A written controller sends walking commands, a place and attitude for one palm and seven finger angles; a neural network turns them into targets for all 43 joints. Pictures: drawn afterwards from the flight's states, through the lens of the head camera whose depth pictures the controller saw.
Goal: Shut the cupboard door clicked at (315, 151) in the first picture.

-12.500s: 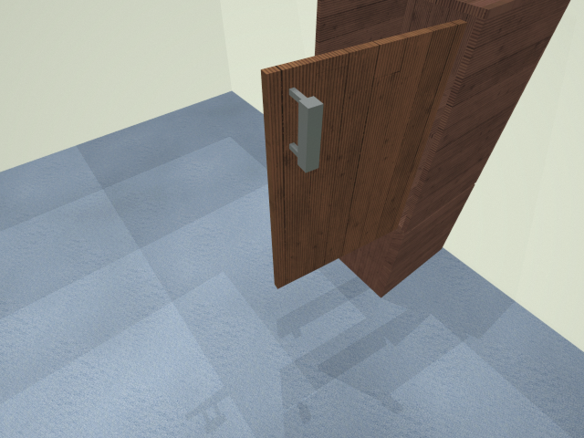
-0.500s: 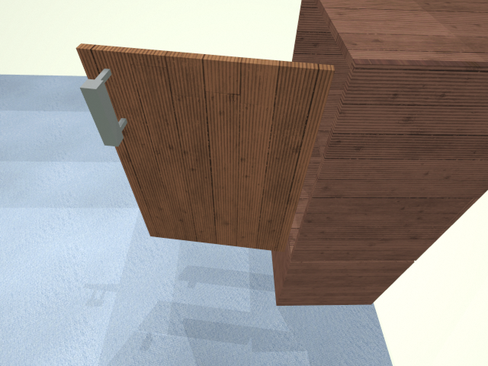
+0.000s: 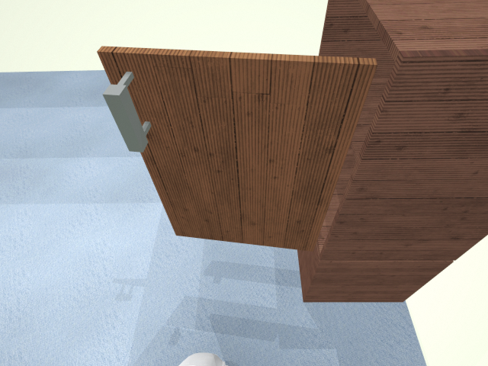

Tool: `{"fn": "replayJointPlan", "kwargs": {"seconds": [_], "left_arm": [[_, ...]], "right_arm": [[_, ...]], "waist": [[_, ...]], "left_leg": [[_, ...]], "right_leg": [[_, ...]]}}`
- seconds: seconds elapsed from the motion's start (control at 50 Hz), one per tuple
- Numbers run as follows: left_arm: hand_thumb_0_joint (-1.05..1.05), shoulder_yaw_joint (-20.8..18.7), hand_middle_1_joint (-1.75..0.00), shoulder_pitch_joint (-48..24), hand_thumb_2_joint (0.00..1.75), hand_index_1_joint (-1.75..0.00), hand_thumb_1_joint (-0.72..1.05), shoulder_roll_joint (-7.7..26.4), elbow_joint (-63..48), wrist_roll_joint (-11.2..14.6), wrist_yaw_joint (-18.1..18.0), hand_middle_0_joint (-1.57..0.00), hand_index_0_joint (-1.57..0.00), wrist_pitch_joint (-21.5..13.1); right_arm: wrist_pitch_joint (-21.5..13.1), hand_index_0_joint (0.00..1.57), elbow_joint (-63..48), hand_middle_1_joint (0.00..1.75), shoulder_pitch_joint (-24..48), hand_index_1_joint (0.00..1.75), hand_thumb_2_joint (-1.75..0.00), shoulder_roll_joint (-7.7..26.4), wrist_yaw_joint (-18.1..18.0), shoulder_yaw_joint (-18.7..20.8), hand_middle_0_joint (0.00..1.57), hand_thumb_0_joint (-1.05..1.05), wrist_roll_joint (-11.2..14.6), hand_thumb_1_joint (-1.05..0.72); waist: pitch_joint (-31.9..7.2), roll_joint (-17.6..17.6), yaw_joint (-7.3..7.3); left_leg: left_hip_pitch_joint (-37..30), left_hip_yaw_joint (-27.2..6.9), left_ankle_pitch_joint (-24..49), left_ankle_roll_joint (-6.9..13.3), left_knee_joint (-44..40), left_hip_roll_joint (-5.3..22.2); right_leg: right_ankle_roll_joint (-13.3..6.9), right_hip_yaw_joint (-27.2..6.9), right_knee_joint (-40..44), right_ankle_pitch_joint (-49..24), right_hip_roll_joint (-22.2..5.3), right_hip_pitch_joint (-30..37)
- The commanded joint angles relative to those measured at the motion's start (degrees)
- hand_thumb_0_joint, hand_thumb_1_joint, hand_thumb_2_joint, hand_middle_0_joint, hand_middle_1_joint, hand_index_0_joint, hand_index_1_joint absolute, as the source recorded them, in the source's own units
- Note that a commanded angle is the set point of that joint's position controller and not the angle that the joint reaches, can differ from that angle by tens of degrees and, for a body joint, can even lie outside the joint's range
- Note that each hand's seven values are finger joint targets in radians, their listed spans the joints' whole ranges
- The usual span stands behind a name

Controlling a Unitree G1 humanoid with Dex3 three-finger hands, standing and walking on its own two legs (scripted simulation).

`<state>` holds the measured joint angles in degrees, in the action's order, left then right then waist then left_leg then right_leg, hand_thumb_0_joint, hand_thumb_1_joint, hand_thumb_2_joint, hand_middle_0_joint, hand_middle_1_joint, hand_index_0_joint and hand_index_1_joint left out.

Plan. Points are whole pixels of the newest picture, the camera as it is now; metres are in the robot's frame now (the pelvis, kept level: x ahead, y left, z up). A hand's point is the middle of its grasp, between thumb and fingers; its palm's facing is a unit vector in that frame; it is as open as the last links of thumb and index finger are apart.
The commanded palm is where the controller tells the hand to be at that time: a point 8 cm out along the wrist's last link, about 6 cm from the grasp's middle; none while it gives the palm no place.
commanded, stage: come to a stop and stand still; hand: left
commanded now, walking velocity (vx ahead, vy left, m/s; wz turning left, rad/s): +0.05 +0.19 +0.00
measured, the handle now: (133, 112) +0.47 +0.24 +0.16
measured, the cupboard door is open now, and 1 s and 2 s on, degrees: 82 82 82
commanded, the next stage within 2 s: look again from close up in 1.66 s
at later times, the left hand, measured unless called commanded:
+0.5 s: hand out of the picture +0.06 +0.26 -0.17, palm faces +0.02 -0.98 -0.21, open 7.4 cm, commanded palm none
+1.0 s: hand out of the picture +0.06 +0.26 -0.17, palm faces +0.00 -0.98 -0.20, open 7.3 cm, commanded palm none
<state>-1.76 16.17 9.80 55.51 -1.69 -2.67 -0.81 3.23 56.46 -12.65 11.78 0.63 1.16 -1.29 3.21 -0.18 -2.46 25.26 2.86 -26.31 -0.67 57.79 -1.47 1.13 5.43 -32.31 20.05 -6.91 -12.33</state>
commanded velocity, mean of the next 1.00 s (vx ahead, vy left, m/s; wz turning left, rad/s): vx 0.00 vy -0.05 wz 0.00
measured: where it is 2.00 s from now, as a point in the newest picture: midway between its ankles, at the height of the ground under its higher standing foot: outside the picture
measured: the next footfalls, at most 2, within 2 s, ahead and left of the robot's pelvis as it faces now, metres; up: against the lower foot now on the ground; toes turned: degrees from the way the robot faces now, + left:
left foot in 0.18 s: +0.05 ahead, +0.19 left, +0.00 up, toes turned +3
right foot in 0.48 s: +0.06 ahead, +0.00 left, +0.00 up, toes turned -1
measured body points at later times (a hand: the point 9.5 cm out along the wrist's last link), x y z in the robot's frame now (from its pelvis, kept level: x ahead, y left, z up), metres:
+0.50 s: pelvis +0.01 +0.07 +0.00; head +0.04 +0.07 +0.44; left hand +0.06 +0.31 -0.15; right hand +0.06 -0.16 -0.16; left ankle +0.04 +0.19 -0.74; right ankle +0.00 -0.02 -0.74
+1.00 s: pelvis +0.03 +0.09 +0.00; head +0.03 +0.09 +0.45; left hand +0.06 +0.32 -0.15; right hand +0.04 -0.14 -0.15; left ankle +0.01 +0.18 -0.74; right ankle +0.00 -0.02 -0.74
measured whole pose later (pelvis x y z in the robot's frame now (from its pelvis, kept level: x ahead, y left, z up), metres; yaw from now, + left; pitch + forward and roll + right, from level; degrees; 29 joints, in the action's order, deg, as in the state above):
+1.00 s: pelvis +0.03 +0.09 +0.00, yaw -1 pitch +0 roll +0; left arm 0.7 15.9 10.0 59.1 -0.2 -1.8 -0.7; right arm -0.8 60.9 -16.0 9.7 -0.9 -1.2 -1.1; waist 0.8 0.2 0.3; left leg 11.4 4.2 -16.2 1.7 27.7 -0.1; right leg -1.2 2.9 -27.5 17.1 0.1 -10.2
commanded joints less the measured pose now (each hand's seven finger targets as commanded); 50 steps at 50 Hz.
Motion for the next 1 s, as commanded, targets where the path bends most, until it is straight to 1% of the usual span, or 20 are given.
{"fn": "replayJointPlan", "kwargs": {"seconds": [0.0,0.08,0.12,0.14,0.16,0.18,0.2,0.22,0.28,0.36,0.42,0.48,0.52,0.54,0.56,0.58,0.64,0.7,0.82,0.98], "left_arm": [[0.0,-3.3,-0.3,2.3,0.9,-0.3,0.9,13.3,-2.6,-0.6,-0.2,-0.2,-0.2,-0.2],[0.0,-4.4,-0.3,0.5,0.9,-0.3,0.9,15.9,-3.2,-0.6,0.5,-0.2,-0.2,0.7],[0.0,-3.6,-0.3,0.8,0.9,-0.3,0.9,12.9,-3.5,-0.4,0.7,-0.2,-0.2,1.5],[0.0,-2.7,-0.3,2.4,0.9,-0.3,0.9,8.4,-3.8,0.1,0.7,-0.2,-0.2,2.1],[0.0,-1.9,-0.3,1.9,0.9,-0.3,0.9,5.9,-4.5,0.4,0.3,-0.2,-0.2,2.6],[0.0,-1.7,-0.3,1.4,0.9,-0.3,0.9,5.7,-5.5,0.3,0.0,-0.2,-0.2,2.8],[0.0,-1.3,-0.3,1.3,0.9,-0.3,0.9,4.6,-4.2,0.5,0.2,-0.2,-0.2,2.3],[0.0,-1.4,-0.3,2.1,0.9,-0.3,0.9,4.5,-2.3,0.5,0.5,-0.2,-0.2,2.0],[0.0,-0.8,-0.3,3.8,0.9,-0.3,0.9,4.2,-0.2,0.8,1.7,-0.2,-0.2,1.7],[0.0,-0.7,-0.3,1.6,0.9,-0.3,0.9,4.7,-0.7,1.0,2.1,-0.2,-0.2,2.4],[0.0,-1.0,-0.3,5.4,0.9,-0.3,0.9,4.6,0.2,0.7,1.9,-0.2,-0.2,1.9],[0.0,-1.0,-0.3,4.0,0.9,-0.3,0.9,9.0,-0.1,0.4,1.3,-0.2,-0.2,0.8],[0.0,-0.7,-0.3,1.2,0.9,-0.3,0.9,7.7,-0.6,0.5,1.1,-0.2,-0.2,0.3],[0.0,-0.5,-0.3,3.3,0.9,-0.3,0.9,7.6,-0.5,-0.7,-1.0,-0.2,-0.2,0.2],[0.0,-0.5,-0.3,-1.3,0.9,-0.3,0.9,9.6,-3.4,0.4,-0.9,-0.2,-0.2,-0.3],[0.0,-0.4,-0.3,-1.1,0.9,-0.3,0.9,8.5,-3.6,0.6,-0.7,-0.2,-0.2,-1.1],[0.0,0.2,-0.3,0.1,0.9,-0.3,0.9,7.2,-1.7,0.8,-0.4,-0.2,-0.2,-1.5],[0.0,0.7,-0.3,2.3,0.9,-0.3,0.9,5.0,-0.4,1.2,0.0,-0.2,-0.2,-1.4],[0.0,1.1,-0.3,2.3,0.9,-0.3,0.9,5.9,0.6,1.2,0.3,-0.2,-0.2,-1.0],[0.0,1.4,-0.3,2.3,0.9,-0.3,0.9,6.0,1.7,1.2,0.4,-0.2,-0.2,-0.9]], "right_arm": [[-1.2,0.2,-6.0,0.3,3.1,0.3,-0.9,1.7,1.1,1.1,0.2,0.0,0.7,-0.9],[-2.0,0.2,-5.2,0.3,0.1,0.3,-0.9,2.5,1.1,1.6,0.2,0.0,1.0,-0.9],[-2.9,0.2,-3.0,0.3,-6.4,0.3,-0.9,5.4,0.5,2.1,0.2,0.0,0.7,-0.9],[-3.5,0.2,-2.7,0.3,-9.3,0.3,-0.9,10.3,0.1,3.2,0.2,0.0,0.1,-0.9],[-3.2,0.2,-2.9,0.3,-10.6,0.3,-0.9,13.1,-0.7,3.4,0.2,0.0,0.0,-0.9],[-3.0,0.2,-3.7,0.3,-8.7,0.3,-0.9,12.2,-1.1,3.1,0.2,0.0,-0.3,-0.9],[-3.8,0.2,-3.5,0.3,-5.0,0.3,-0.9,10.3,-1.6,2.5,0.2,0.0,-0.7,-0.9],[-4.1,0.2,-3.5,0.3,-1.4,0.3,-0.9,8.9,-1.9,1.9,0.2,0.0,-0.7,-0.9],[-4.3,0.2,-3.1,0.3,1.5,0.3,-0.9,6.0,-2.3,0.8,0.2,0.0,-0.7,-0.9],[-3.4,0.2,-1.1,0.3,-1.8,0.3,-0.9,8.2,-2.8,1.8,0.2,0.0,-0.6,-0.9],[-3.0,0.2,-0.8,0.3,-1.1,0.3,-0.9,7.8,-2.8,2.0,0.2,0.0,-0.2,-0.9],[-2.6,0.2,-1.3,0.3,-0.5,0.3,-0.9,0.5,-2.1,0.2,0.2,0.0,0.6,-0.9],[-2.2,0.2,-0.2,0.3,-0.1,0.3,-0.9,0.4,-1.9,0.2,0.2,0.0,0.1,-0.9],[-2.8,0.2,-2.0,0.3,0.5,0.3,-0.9,6.2,-1.5,1.7,0.2,0.0,0.0,-0.9],[-2.7,0.2,-2.3,0.3,-2.1,0.3,-0.9,2.4,-1.0,0.9,0.2,0.0,0.0,-0.9],[-3.1,0.2,-2.2,0.3,-1.6,0.3,-0.9,1.3,-0.8,0.2,0.2,0.0,-0.4,-0.9],[-4.1,0.2,-1.5,0.3,-5.2,0.3,-0.9,1.9,-1.3,0.1,0.2,0.0,0.4,-0.9],[-5.0,0.2,-0.2,0.3,-6.1,0.3,-0.9,3.6,-1.9,-0.2,0.2,0.0,0.1,-0.9],[-4.7,0.2,0.3,0.3,-4.6,0.3,-0.9,3.0,-1.9,-0.8,0.2,0.0,0.3,-0.9],[-5.1,0.2,2.2,0.3,-4.2,0.3,-0.9,3.4,-1.9,-1.1,0.2,0.0,0.4,-0.9]], "waist": [[0.4,12.8,0.02],[-1.5,12.9,1.13],[-5.2,3.5,3.93],[-7.9,-12.8,4.74],[-8.4,-17.4,5.7],[-4.2,-10.5,4.86],[-4.4,-9.3,3.53],[-5.0,-12.8,2.3],[-4.1,-11.2,1.38],[-4.6,-9.6,3.21],[-4.7,-3.3,1.06],[-1.4,12.2,1.95],[-0.4,12.3,2.28],[-2.3,3.2,2.74],[-4.7,0.7,4.92],[-5.6,-5.0,4.05],[-2.2,2.6,4.68],[-2.5,-2.0,3.02],[0.4,1.3,2.61],[-0.3,-0.3,2.33]], "left_leg": [[2.2,1.5,5.6,-1.6,-8.4,2.8],[-11.1,7.0,12.4,-1.8,-23.0,-0.4],[-22.1,4.6,19.8,-1.4,-31.2,2.6],[-25.9,-10.8,32.1,2.8,-34.2,14.5],[-19.4,-19.7,34.3,8.3,-39.9,21.4],[-12.6,-21.0,27.8,12.0,-41.8,23.9],[-12.3,-19.8,24.7,12.1,-42.3,22.0],[-12.0,-18.1,24.2,11.2,-41.6,20.3],[-12.1,-10.2,34.5,9.7,-39.2,16.5],[-14.0,-12.2,31.5,10.3,-39.4,18.2],[-9.0,-9.7,25.3,7.3,-35.3,15.9],[-4.0,0.8,4.3,0.6,-26.4,4.4],[-6.6,-0.3,3.2,0.6,-21.6,4.5],[-8.6,1.2,6.6,-0.8,-13.6,3.5],[-7.3,-0.5,4.4,0.4,-14.6,5.1],[-8.7,0.9,7.2,0.4,-19.6,4.0],[-11.8,-2.6,15.3,1.5,-30.0,5.5],[-11.3,-6.5,26.5,3.5,-32.0,8.7],[-10.1,-5.0,16.5,3.0,-34.5,6.8],[-12.0,-5.1,18.7,3.3,-36.3,7.0]], "right_leg": [[-8.9,-7.2,11.4,-29.1,-12.0,0.2],[-5.8,-5.1,6.5,-20.5,-9.7,-5.0],[-2.6,-1.7,-4.7,-11.3,-4.5,-8.4],[0.6,2.6,-15.4,8.6,2.0,-15.3],[0.6,-2.4,-24.7,20.5,4.6,-15.0],[-0.7,-4.9,-29.4,18.6,3.4,-14.0],[-1.4,-5.9,-29.2,15.0,2.4,-14.2],[-1.3,-6.5,-28.9,11.6,1.9,-13.2],[-0.6,-4.2,-18.9,7.0,3.1,-8.8],[-0.9,-3.0,-9.3,6.5,5.0,-5.6],[-1.3,-3.1,5.6,-4.8,5.5,3.8],[-7.0,-17.0,17.7,-9.9,-7.7,0.9],[-9.3,-15.9,18.7,-7.5,-6.1,-3.8],[-8.1,-20.6,16.9,-18.7,-6.6,-3.2],[-9.1,-14.5,15.2,-9.8,-4.7,-1.9],[-9.6,-13.7,13.4,-16.3,-4.5,0.0],[-6.6,-9.7,8.6,-18.5,-1.0,-1.5],[-4.6,-7.2,5.8,-17.8,2.1,1.0],[-4.3,-8.8,9.5,-10.7,1.3,1.0],[-3.8,-8.4,10.1,-11.8,1.2,2.1]]}}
